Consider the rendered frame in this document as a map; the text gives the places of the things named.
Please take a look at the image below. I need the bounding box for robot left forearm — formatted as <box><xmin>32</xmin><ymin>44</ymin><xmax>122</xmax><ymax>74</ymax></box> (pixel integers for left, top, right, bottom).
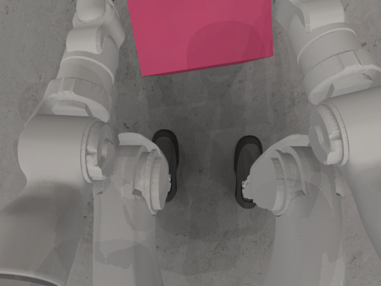
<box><xmin>18</xmin><ymin>0</ymin><xmax>125</xmax><ymax>171</ymax></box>

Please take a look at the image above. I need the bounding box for left robot upper arm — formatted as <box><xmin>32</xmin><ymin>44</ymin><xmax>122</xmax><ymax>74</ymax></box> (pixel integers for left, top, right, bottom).
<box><xmin>0</xmin><ymin>114</ymin><xmax>115</xmax><ymax>286</ymax></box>

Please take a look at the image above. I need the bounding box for robot right forearm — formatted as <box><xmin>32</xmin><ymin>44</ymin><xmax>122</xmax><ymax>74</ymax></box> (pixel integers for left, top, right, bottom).
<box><xmin>276</xmin><ymin>0</ymin><xmax>381</xmax><ymax>105</ymax></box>

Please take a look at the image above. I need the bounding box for left robot shin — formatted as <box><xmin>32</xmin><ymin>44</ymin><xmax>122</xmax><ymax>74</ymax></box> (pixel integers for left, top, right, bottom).
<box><xmin>92</xmin><ymin>132</ymin><xmax>171</xmax><ymax>198</ymax></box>

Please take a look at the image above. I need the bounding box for right robot upper arm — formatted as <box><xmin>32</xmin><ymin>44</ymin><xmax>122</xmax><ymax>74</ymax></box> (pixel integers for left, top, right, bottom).
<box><xmin>308</xmin><ymin>85</ymin><xmax>381</xmax><ymax>261</ymax></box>

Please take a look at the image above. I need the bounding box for carton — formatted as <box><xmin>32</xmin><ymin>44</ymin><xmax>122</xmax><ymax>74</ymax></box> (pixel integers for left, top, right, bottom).
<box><xmin>127</xmin><ymin>0</ymin><xmax>273</xmax><ymax>76</ymax></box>

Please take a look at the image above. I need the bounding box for right robot thigh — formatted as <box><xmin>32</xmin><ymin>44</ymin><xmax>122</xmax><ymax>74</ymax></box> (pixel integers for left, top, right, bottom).
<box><xmin>260</xmin><ymin>146</ymin><xmax>346</xmax><ymax>286</ymax></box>

